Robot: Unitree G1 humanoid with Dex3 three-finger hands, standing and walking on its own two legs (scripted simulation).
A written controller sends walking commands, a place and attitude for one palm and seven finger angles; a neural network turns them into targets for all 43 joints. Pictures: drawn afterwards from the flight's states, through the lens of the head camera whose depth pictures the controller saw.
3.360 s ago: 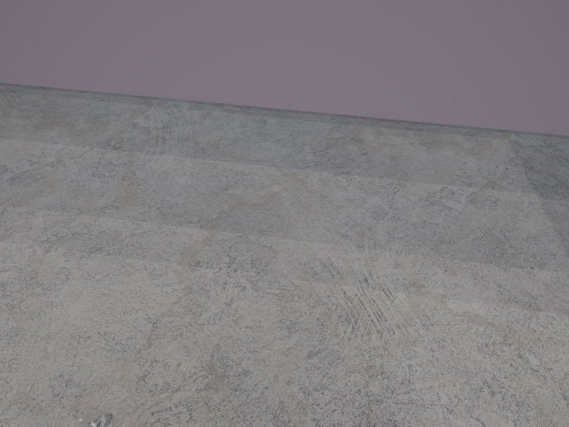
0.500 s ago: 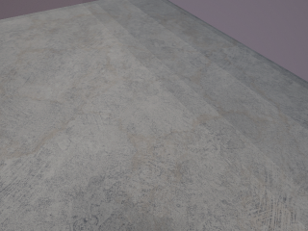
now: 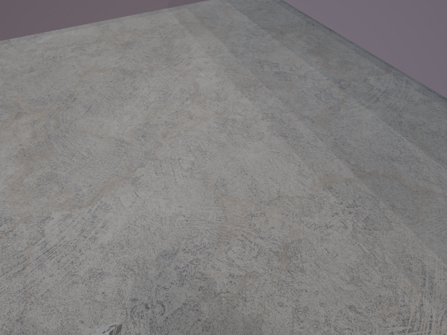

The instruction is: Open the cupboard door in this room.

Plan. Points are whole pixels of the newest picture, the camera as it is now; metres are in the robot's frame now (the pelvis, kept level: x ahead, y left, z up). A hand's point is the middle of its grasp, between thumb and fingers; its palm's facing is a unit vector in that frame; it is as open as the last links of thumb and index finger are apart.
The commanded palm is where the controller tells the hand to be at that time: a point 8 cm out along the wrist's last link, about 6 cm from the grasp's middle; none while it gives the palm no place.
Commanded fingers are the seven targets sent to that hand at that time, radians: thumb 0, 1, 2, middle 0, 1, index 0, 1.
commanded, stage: turn or walk to find it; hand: left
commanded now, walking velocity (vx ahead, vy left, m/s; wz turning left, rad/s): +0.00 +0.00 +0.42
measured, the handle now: out of the picture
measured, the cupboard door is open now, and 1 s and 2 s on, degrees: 0 0 0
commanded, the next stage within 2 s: none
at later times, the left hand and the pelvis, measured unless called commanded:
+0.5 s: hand out of the picture -0.05 +0.23 -0.19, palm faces +0.28 -0.93 -0.23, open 7.4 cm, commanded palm none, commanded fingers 0.00 0.90 0.90 -0.20 -0.30 -0.20 -0.30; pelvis -0.02 +0.02 -0.01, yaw +13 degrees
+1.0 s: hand out of the picture -0.01 +0.21 -0.14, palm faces +0.41 -0.87 -0.27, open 7.4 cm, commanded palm none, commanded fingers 0.00 0.90 0.90 -0.20 -0.30 -0.20 -0.30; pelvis -0.03 -0.01 +0.00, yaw +26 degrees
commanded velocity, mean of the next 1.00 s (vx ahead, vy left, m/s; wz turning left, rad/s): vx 0.00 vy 0.00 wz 0.42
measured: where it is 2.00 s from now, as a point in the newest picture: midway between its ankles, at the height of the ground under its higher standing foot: outside the picture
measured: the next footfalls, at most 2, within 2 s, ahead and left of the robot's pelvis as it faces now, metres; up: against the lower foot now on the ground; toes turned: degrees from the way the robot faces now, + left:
left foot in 0.44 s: -0.01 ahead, +0.13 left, +0.00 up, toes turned +18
right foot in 0.94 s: +0.05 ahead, -0.09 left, +0.00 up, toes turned +20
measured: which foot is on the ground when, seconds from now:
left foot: down 0.00-0.00, up 0.02-0.42, down 0.44-0.94, up 0.96-1.00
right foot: down 0.00-0.46, up 0.48-0.92, down 0.94-1.00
